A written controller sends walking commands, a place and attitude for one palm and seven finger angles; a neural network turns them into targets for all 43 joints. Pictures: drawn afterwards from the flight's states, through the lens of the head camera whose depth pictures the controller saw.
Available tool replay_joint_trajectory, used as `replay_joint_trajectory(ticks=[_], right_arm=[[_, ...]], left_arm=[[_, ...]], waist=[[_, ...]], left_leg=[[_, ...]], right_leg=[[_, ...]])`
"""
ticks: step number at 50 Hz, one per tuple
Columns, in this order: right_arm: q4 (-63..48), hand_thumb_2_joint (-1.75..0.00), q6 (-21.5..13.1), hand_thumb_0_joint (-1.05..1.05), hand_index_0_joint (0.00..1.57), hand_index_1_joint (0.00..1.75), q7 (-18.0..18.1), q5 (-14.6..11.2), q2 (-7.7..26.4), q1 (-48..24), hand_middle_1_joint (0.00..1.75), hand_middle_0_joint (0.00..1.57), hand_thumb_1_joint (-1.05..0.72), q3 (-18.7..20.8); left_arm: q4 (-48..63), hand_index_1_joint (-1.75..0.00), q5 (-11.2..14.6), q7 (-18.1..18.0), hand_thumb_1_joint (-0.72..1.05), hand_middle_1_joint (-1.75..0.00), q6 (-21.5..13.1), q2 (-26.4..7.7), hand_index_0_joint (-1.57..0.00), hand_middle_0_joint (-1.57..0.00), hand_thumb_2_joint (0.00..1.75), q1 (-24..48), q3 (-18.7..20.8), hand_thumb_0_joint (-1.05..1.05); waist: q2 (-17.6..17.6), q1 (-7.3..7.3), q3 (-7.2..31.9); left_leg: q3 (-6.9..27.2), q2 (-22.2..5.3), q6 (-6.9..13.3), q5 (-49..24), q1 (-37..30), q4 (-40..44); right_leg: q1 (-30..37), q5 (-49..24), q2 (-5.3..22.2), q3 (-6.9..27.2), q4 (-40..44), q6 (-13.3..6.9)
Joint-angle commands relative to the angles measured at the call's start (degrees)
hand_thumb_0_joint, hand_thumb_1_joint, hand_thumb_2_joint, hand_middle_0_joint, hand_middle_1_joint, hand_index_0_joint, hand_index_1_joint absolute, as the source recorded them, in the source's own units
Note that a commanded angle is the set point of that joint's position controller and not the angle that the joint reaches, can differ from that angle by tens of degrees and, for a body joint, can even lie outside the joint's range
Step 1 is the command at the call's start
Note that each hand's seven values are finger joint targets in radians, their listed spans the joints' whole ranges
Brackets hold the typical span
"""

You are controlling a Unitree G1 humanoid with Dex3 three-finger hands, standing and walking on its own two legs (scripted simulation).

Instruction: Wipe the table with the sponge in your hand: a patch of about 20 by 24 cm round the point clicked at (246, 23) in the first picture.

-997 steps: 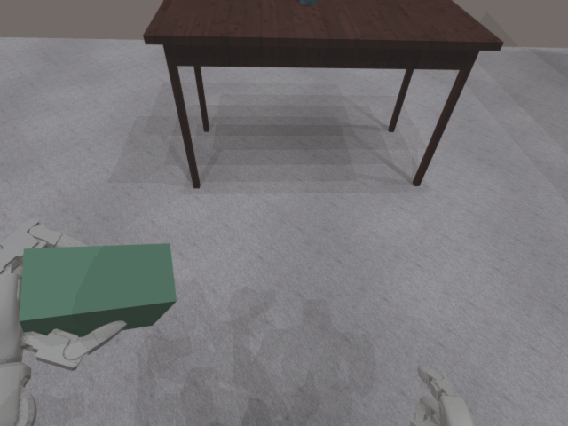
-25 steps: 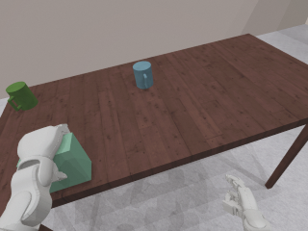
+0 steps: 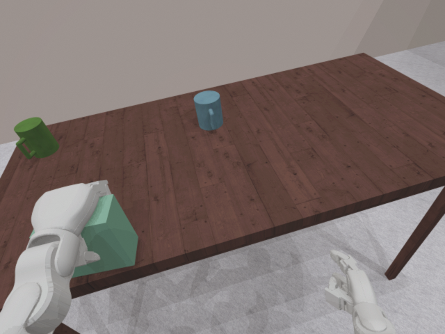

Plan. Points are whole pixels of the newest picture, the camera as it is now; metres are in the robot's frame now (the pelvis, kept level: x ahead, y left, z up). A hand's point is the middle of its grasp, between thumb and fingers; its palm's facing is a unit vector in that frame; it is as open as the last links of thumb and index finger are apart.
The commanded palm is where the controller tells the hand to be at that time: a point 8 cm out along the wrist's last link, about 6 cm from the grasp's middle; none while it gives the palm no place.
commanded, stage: move the sponge above the wiping area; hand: left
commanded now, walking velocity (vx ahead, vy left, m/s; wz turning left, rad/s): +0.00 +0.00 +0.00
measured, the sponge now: (96, 244) +0.22 +0.28 +0.06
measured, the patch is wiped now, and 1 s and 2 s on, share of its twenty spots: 0.00 0.00 0.00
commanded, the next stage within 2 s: none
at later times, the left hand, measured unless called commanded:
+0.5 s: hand (84, 218) +0.24 +0.28 +0.13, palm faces +0.05 -0.04 -1.00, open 10.3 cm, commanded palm +0.20 +0.30 +0.20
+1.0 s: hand (65, 208) +0.24 +0.31 +0.15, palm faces +0.17 -0.02 -0.98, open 10.3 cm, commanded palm +0.20 +0.31 +0.20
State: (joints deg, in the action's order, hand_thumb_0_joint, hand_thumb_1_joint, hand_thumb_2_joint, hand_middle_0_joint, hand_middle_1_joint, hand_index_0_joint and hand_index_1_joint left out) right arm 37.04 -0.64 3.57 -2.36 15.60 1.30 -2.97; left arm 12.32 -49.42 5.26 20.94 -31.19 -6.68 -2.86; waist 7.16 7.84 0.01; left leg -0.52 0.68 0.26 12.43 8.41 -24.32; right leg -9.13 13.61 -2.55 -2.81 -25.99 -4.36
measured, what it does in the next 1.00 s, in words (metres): stands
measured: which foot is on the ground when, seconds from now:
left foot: down 0.00-1.00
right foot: down 0.00-1.00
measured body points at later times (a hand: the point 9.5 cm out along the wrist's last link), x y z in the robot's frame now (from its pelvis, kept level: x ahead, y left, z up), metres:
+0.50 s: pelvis +0.00 +0.00 +0.00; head -0.02 -0.05 +0.45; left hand +0.23 +0.28 +0.18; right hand +0.24 -0.20 -0.08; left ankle +0.01 +0.12 -0.74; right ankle +0.01 -0.07 -0.74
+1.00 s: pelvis +0.00 +0.01 +0.00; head -0.02 -0.03 +0.45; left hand +0.22 +0.31 +0.20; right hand +0.25 -0.17 -0.07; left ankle +0.01 +0.12 -0.74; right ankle +0.01 -0.07 -0.74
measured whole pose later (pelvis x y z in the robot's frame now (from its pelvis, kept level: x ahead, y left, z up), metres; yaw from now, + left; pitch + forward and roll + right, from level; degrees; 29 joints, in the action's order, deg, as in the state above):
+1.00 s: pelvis +0.00 +0.01 +0.00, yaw -1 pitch -4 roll +0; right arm 38.3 -0.7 3.4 -2.4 13.5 1.7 -3.5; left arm 10.9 -49.1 0.0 18.1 -33.3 -2.9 -0.1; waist 5.5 9.0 -0.3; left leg -1.1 0.8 0.9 12.5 7.4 -24.3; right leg -7.5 12.5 -2.5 -2.0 -24.4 -3.6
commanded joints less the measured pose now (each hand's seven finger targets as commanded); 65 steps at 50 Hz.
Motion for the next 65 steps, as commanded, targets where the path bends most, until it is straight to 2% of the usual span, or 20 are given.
replay_joint_trajectory(ticks=[1,3,4,8,9,13,16,19,23,27,34,39,43,44,48,55,58,60,63,65], right_arm=[[-9.68,-0.90,-3.38,0.00,0.20,0.30,0.43,0.33,4.73,-10.64,0.30,0.20,-0.90,1.98],[-9.43,-0.90,-3.36,0.00,0.20,0.30,0.35,-0.11,4.67,-12.88,0.30,0.20,-0.90,2.00],[-9.14,-0.90,-3.01,0.00,0.20,0.30,0.36,-0.06,4.72,-11.70,0.30,0.20,-0.90,2.18],[-9.11,-0.90,-3.01,0.00,0.20,0.30,0.46,-1.18,4.91,-14.91,0.30,0.20,-0.90,1.74],[-9.31,-0.90,-3.06,0.00,0.20,0.30,0.70,-0.94,5.05,-13.83,0.30,0.20,-0.90,1.87],[-10.12,-0.90,-3.72,0.00,0.20,0.30,1.18,-1.30,4.89,-14.79,0.30,0.20,-0.90,1.51],[-10.02,-0.90,-4.03,0.00,0.20,0.30,1.22,-0.48,5.24,-11.74,0.30,0.20,-0.90,2.04],[-10.58,-0.90,-5.21,0.00,0.20,0.30,1.40,0.36,4.44,-10.97,0.30,0.20,-0.90,1.99],[-9.37,-0.90,-4.33,0.00,0.20,0.30,0.99,-0.08,4.91,-11.88,0.30,0.20,-0.90,2.25],[-8.71,-0.90,-2.97,0.00,0.20,0.30,0.26,-0.51,5.56,-11.49,0.30,0.20,-0.90,3.09],[-10.62,-0.90,-3.21,0.00,0.20,0.30,0.47,-1.20,5.53,-13.33,0.30,0.20,-0.90,2.02],[-11.50,-0.90,-4.84,0.00,0.20,0.30,1.68,-0.24,4.43,-11.38,0.30,0.20,-0.90,1.52],[-9.69,-0.90,-5.14,0.00,0.20,0.30,1.75,0.34,4.62,-11.01,0.30,0.20,-0.90,2.00],[-9.38,-0.90,-4.63,0.00,0.20,0.30,1.72,0.67,4.06,-9.69,0.30,0.20,-0.90,2.10],[-8.45,-0.90,-3.05,0.00,0.20,0.30,-0.10,-0.59,4.45,-13.75,0.30,0.20,-0.90,2.04],[-10.97,-0.90,-1.54,0.00,0.20,0.30,-0.76,-1.98,4.97,-14.52,0.30,0.20,-0.90,1.29],[-12.52,-0.90,-2.57,0.00,0.20,0.30,-0.38,-1.77,4.44,-15.97,0.30,0.20,-0.90,0.97],[-11.46,-0.90,-2.80,0.00,0.20,0.30,0.15,-0.72,5.16,-12.54,0.30,0.20,-0.90,1.55],[-12.21,-0.90,-4.36,0.00,0.20,0.30,1.04,0.31,4.23,-12.87,0.30,0.20,-0.90,1.22],[-10.10,-0.90,-4.62,0.00,0.20,0.30,1.21,0.77,3.50,-9.31,0.30,0.20,-0.90,1.77]], left_arm=[[10.45,-1.60,-3.22,-5.23,0.10,-1.60,-1.99,-17.50,-1.20,-1.20,1.30,15.47,14.12,0.00],[9.66,-1.60,-2.89,-6.61,0.10,-1.60,-1.21,-20.43,-1.20,-1.20,1.30,16.38,17.52,0.00],[7.54,-1.60,-2.00,-6.86,0.10,-1.60,-0.44,-17.34,-1.20,-1.20,1.30,16.26,15.18,0.00],[5.16,-1.60,-1.00,-5.70,0.10,-1.60,1.82,-17.15,-1.20,-1.20,1.30,19.09,13.55,0.00],[4.47,-1.60,-0.39,-4.76,0.10,-1.60,2.22,-13.61,-1.20,-1.20,1.30,19.32,9.85,0.00],[5.09,-1.60,-0.89,-1.20,0.10,-1.60,1.47,-15.10,-1.20,-1.20,1.30,18.98,8.92,0.00],[8.37,-1.60,-1.41,-0.37,0.10,-1.60,-1.86,-15.21,-1.20,-1.20,1.30,17.77,9.06,0.00],[12.19,-1.60,-1.47,-2.46,0.10,-1.60,-4.81,-18.77,-1.20,-1.20,1.30,16.52,14.21,0.00],[8.65,-1.60,-1.62,-6.30,0.10,-1.60,-4.03,-22.85,-1.20,-1.20,1.30,18.43,20.16,0.00],[5.46,-1.60,0.28,-8.03,0.10,-1.60,-0.27,-19.57,-1.20,-1.20,1.30,15.87,18.27,0.00],[6.69,-1.60,1.50,-0.40,0.10,-1.60,3.30,-11.44,-1.20,-1.20,1.30,11.92,7.32,0.00],[15.20,-1.60,-2.03,-0.61,0.10,-1.60,-2.95,-15.29,-1.20,-1.20,1.30,21.18,8.42,0.00],[14.51,-1.60,-4.07,-6.00,0.10,-1.60,-5.76,-24.39,-1.20,-1.20,1.30,22.21,19.22,0.00],[11.84,-1.60,-3.94,-7.19,0.10,-1.60,-5.12,-20.83,-1.20,-1.20,1.30,21.96,17.42,0.00],[8.36,-1.60,-1.08,-9.50,0.10,-1.60,-0.03,-19.36,-1.20,-1.20,1.30,19.19,18.45,0.00],[8.31,-1.60,2.52,-1.05,0.10,-1.60,5.97,-7.39,-1.20,-1.20,1.30,9.31,5.47,0.00],[14.40,-1.60,0.56,0.44,0.10,-1.60,4.14,-9.01,-1.20,-1.20,1.30,10.90,5.06,0.00],[16.67,-1.60,-2.94,-0.14,0.10,-1.60,1.59,-14.95,-1.20,-1.20,1.30,16.27,8.20,0.00],[23.82,-1.60,-5.93,-3.83,0.10,-1.60,-3.07,-21.30,-1.20,-1.20,1.30,23.22,14.11,0.00],[18.30,-1.60,-6.18,-6.93,0.10,-1.60,-4.33,-18.81,-1.20,-1.20,1.30,19.21,14.51,0.00]], waist=[[-4.32,0.38,11.02],[-2.56,1.15,8.91],[-2.71,0.73,9.07],[-0.74,0.10,6.67],[-1.65,-0.49,7.60],[-5.20,-1.25,8.62],[-4.53,-1.02,12.07],[-4.89,0.43,13.81],[-2.56,1.16,8.98],[-2.01,1.51,9.86],[-5.64,-0.98,8.93],[-4.44,-1.24,11.97],[-0.89,0.94,12.57],[-2.02,0.92,12.51],[2.93,2.07,9.49],[-5.29,-0.70,7.03],[-6.35,-0.93,8.88],[-5.21,-1.02,12.22],[1.11,0.67,15.61],[0.24,0.81,14.00]], left_leg=[[3.17,1.83,2.11,-12.64,-2.75,1.08],[3.41,1.92,1.73,-11.06,-2.54,0.99],[2.55,1.77,1.75,-10.81,-1.58,0.95],[2.79,2.06,1.59,-8.08,-1.34,1.73],[2.23,1.81,1.79,-7.96,-0.86,1.35],[2.80,1.90,2.24,-7.21,-1.31,0.60],[3.02,1.87,2.64,-9.88,-2.63,0.31],[3.07,1.85,2.65,-11.88,-3.28,-0.58],[3.49,1.74,1.59,-10.41,-1.94,0.58],[2.70,1.35,1.09,-11.25,-0.75,0.97],[2.60,1.22,2.30,-9.17,-0.05,0.30],[3.86,1.22,2.88,-8.05,-3.51,0.72],[5.25,1.40,1.91,-10.00,-4.29,1.80],[4.28,1.54,1.82,-11.51,-3.39,1.87],[4.56,1.29,0.31,-12.33,-2.25,3.28],[3.23,0.37,1.48,-8.66,0.27,3.08],[4.58,0.24,2.21,-7.06,-1.00,2.87],[4.89,0.58,2.50,-8.31,-2.21,2.52],[6.42,0.40,2.63,-9.59,-4.26,3.12],[5.65,0.68,1.89,-13.24,-4.99,2.71]], right_leg=[[3.17,-9.72,2.21,8.47,5.95,0.38],[2.21,-7.47,1.94,12.00,6.94,-0.55],[3.07,-7.49,2.56,9.65,6.60,0.00],[0.71,-3.34,2.36,10.75,7.83,0.10],[1.44,-4.07,3.06,8.57,7.20,0.68],[0.93,-3.22,3.04,10.63,7.41,0.99],[2.73,-7.43,3.12,7.91,5.91,1.23],[4.13,-9.14,3.05,8.95,5.19,0.60],[1.88,-6.95,2.33,11.98,6.74,-0.42],[4.08,-9.02,3.11,10.04,5.75,0.12],[1.69,-7.89,3.35,7.04,5.19,1.50],[0.51,-3.39,2.65,6.51,5.74,1.05],[2.55,-4.82,1.27,10.51,6.28,-1.03],[3.77,-6.59,1.67,8.37,5.91,-0.92],[4.13,-7.58,1.49,10.21,6.36,-1.61],[1.78,-6.81,2.60,4.83,6.08,1.33],[1.29,-4.63,1.83,6.63,5.48,0.83],[2.17,-4.54,1.92,6.00,4.97,0.96],[4.90,-5.32,0.41,8.60,4.08,-0.56],[3.63,-6.25,0.53,7.31,4.97,-0.93]])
